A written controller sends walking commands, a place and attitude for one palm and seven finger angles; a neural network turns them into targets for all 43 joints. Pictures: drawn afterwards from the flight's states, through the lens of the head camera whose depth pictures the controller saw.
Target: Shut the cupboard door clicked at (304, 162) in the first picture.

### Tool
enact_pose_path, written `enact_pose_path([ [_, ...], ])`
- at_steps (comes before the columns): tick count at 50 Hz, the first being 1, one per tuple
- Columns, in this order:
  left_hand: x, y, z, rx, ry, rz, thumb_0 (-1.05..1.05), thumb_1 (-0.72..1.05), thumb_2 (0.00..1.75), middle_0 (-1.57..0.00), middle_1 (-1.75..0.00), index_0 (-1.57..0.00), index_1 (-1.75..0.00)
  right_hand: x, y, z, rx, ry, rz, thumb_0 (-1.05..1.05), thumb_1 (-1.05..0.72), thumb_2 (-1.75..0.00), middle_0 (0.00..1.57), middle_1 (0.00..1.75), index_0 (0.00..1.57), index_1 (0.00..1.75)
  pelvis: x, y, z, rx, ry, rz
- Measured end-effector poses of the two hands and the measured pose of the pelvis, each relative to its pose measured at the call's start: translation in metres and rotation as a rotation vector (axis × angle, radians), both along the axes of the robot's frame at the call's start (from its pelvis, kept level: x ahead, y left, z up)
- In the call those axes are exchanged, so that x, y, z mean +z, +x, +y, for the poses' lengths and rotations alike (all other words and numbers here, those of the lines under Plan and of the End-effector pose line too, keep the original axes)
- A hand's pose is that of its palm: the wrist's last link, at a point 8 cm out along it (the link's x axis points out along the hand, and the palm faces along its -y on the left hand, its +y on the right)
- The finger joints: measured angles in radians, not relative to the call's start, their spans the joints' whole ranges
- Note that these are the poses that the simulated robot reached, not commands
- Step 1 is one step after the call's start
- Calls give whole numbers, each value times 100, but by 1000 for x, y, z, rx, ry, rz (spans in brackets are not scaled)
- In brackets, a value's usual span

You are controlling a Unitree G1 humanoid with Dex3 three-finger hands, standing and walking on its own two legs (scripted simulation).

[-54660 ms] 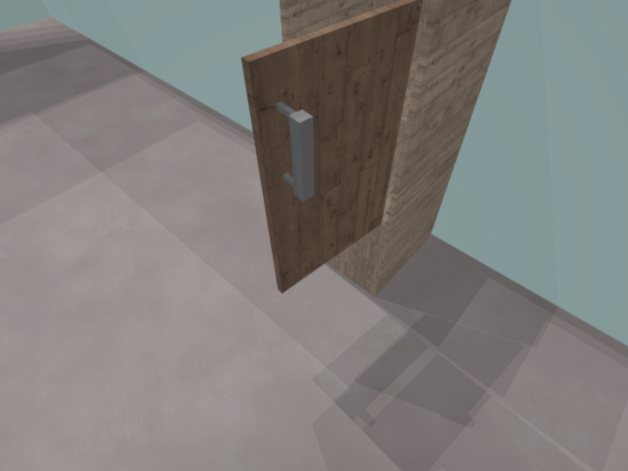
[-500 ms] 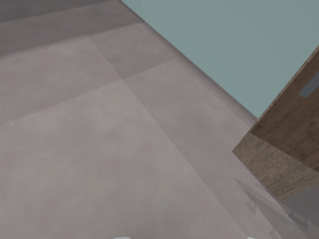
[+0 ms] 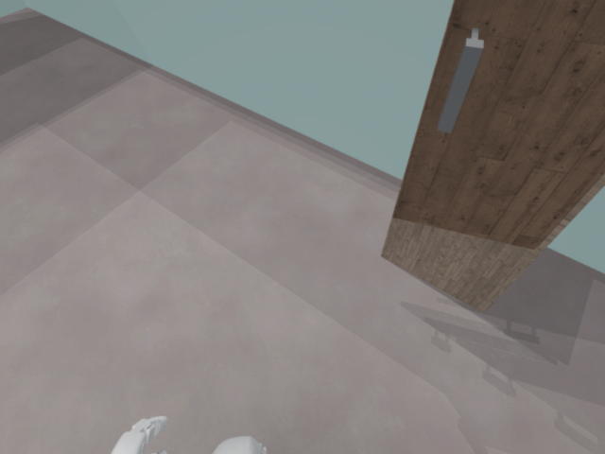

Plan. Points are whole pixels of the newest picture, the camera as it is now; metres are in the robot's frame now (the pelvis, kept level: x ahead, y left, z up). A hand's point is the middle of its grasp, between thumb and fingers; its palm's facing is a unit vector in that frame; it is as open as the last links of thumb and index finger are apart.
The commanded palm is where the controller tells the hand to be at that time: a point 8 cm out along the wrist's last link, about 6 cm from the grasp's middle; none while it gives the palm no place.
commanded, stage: turn to face it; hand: left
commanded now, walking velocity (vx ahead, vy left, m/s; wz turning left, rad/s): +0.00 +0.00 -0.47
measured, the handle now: (458, 82) +0.68 -0.25 +0.10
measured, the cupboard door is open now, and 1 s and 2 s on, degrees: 18 18 18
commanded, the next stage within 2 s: take the last steps up to it in 0.44 s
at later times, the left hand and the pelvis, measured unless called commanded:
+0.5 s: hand (182, 429) +0.17 +0.20 -0.16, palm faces -0.20 -0.96 -0.19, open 7.4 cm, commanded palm none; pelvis +0.04 +0.03 +0.01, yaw -13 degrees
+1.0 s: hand (217, 405) +0.21 +0.16 -0.18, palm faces -0.36 -0.92 -0.12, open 7.4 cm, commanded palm none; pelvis +0.12 -0.01 +0.01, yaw -21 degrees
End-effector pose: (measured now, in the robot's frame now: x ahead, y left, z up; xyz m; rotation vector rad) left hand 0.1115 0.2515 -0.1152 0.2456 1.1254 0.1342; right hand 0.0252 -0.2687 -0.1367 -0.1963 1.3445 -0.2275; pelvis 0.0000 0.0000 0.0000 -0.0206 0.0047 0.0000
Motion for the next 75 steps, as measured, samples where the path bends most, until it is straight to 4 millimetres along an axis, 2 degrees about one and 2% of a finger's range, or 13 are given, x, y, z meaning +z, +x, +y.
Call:
enact_pose_path([
  [6, -6, -1, -4, -40, -26, 80, 1, 90, 90, -20, -30, -21, -30, 18, 29, 6, -24, -10, -97, 1, -90, -90, 20, 30, 20, 30, 8, 12, 5, -60, 15, 13],
  [13, -32, 14, 13, -55, -73, 127, 1, 90, 90, -20, -30, -21, -30, 26, 46, 30, -38, -60, -157, 0, -90, -90, 20, 30, 20, 30, -1, 30, 27, -129, -5, 14],
  [23, -14, 55, 5, -144, -75, 116, 1, 91, 90, -20, -30, -20, -30, 32, 6, 50, -140, -25, -71, 0, -90, -90, 20, 30, 21, 30, 15, 41, 29, -207, -27, 3],
  [29, -9, 78, -21, -213, -40, 67, 1, 91, 90, -20, -30, -20, -30, 8, -30, 41, -240, 28, -14, 0, -90, -90, 20, 30, 21, 30, 5, 44, 11, -245, 2, -8],
  [33, -7, 76, -34, -224, -31, 60, 1, 91, 90, -20, -30, -20, -30, -2, -42, 31, -280, 46, 34, 0, -90, -90, 20, 30, 21, 30, 3, 48, 4, -259, -2, -9],
  [42, -23, 59, -33, -217, -66, 210, 1, 90, 90, -20, -30, -20, -30, 21, 4, 16, -282, -17, -63, 1, -90, -90, 20, 30, 20, 30, 8, 81, -1, -294, -2, 0],
  [45, -40, 68, -30, -230, -80, 260, 1, 90, 90, -20, -30, -20, -30, 20, 16, 15, -287, -63, -98, 0, -90, -90, 20, 30, 20, 30, -2, 97, 1, -322, -10, 4],
  [48, -40, 90, -37, -280, -82, 288, 1, 90, 90, -20, -30, -20, -30, 26, 13, 19, -326, -70, -82, 0, -90, -90, 20, 30, 21, 30, 2, 111, -5, -358, -5, 2],
  [54, -21, 163, -74, -344, -99, 203, 1, 91, 90, -20, -30, -20, -30, 38, -10, 30, -402, -21, 52, 0, -90, -90, 20, 30, 21, 30, 19, 138, -27, -394, -16, 9],
  [59, -15, 224, -124, -423, -91, 147, 1, 91, 90, -19, -30, -20, -30, 36, -27, 30, -490, 40, 154, 0, -90, -90, 20, 30, 21, 30, 18, 161, -56, -423, -12, 14],
  [66, -23, 297, -214, -504, -66, 39, 1, 91, 90, -19, -30, -20, -30, 5, -30, -6, -580, 140, 271, 0, -90, -90, 20, 30, 21, 30, -7, 195, -125, -437, 20, 7],
  [69, -20, 300, -237, -489, -61, 33, 0, 91, 90, -20, -30, -20, -30, -2, -3, -41, -572, 137, 257, 1, -90, -90, 20, 30, 21, 30, -5, 204, -143, -444, 9, -3],
  [75, -12, 291, -254, -420, -37, 93, -1, 94, 90, -20, -30, -21, -30, 5, 96, -117, -480, 58, 41, 1, -91, -90, 20, 30, 20, 30, 10, 229, -170, -432, 8, 8],
])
